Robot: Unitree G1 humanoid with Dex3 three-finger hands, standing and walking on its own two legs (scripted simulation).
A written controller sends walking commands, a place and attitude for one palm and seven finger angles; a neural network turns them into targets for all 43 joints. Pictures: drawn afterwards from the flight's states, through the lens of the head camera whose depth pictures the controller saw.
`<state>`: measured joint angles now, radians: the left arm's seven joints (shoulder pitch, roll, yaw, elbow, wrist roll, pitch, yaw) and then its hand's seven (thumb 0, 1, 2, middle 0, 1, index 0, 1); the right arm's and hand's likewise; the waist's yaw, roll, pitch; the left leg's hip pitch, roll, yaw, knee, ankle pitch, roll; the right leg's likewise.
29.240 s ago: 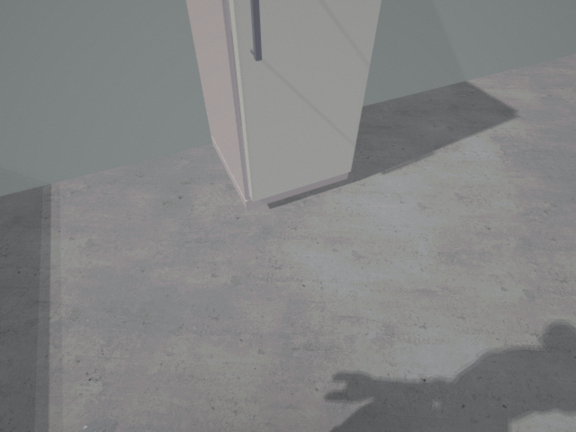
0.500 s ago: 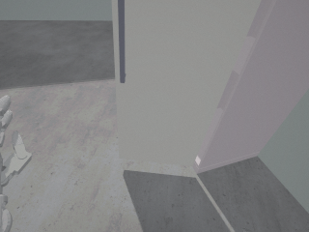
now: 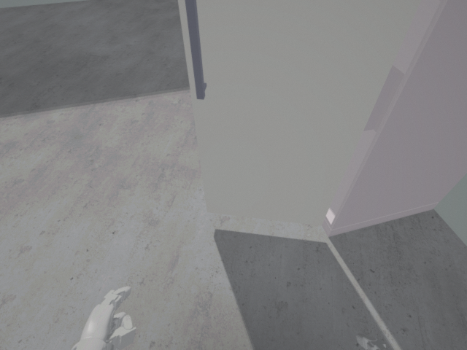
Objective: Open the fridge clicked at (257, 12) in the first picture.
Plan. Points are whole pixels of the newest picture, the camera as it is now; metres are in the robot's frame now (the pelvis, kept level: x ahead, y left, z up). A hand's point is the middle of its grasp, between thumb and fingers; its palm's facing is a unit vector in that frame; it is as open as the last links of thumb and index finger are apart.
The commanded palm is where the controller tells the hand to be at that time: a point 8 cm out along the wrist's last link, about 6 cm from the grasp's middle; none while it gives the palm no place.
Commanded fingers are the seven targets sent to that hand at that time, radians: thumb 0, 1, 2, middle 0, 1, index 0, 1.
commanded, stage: let the arm hang, fingers relaxed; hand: left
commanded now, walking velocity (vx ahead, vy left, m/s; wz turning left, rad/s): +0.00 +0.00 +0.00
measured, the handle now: (195, 18) +0.76 +0.11 +0.22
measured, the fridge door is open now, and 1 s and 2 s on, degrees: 67 67 67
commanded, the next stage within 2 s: look to check the result in 0.90 s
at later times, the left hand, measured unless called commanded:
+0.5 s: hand out of the picture +0.02 +0.18 -0.14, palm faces -0.03 -0.97 -0.23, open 7.3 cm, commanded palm none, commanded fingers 0.00 0.90 0.90 -0.20 -0.30 -0.20 -0.30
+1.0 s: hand out of the picture -0.01 +0.15 -0.15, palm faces -0.02 -0.99 -0.15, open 7.4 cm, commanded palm none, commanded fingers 0.00 0.90 0.90 -0.20 -0.30 -0.20 -0.30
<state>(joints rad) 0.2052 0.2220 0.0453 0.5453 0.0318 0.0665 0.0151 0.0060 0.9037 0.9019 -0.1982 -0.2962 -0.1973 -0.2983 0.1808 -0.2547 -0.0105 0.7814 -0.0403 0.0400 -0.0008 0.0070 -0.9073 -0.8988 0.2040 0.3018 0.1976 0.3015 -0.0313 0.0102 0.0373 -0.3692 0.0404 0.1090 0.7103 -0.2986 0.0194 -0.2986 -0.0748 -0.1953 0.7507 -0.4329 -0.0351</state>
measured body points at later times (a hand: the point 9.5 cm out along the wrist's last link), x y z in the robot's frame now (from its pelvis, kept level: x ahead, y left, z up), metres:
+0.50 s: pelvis +0.02 +0.00 +0.03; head +0.02 -0.02 +0.48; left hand +0.02 +0.23 -0.12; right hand +0.01 -0.22 -0.14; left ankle +0.03 +0.11 -0.71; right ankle -0.01 -0.08 -0.71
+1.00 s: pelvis +0.02 +0.00 +0.03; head +0.03 +0.00 +0.48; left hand +0.00 +0.20 -0.13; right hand -0.02 -0.20 -0.14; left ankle +0.03 +0.11 -0.71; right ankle -0.01 -0.08 -0.71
